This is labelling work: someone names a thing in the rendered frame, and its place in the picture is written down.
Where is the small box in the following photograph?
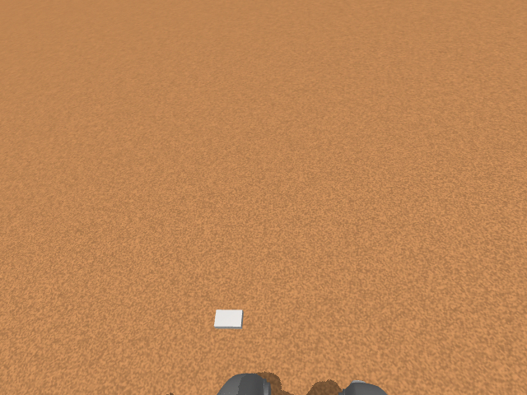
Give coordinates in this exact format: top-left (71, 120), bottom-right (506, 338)
top-left (214, 309), bottom-right (244, 329)

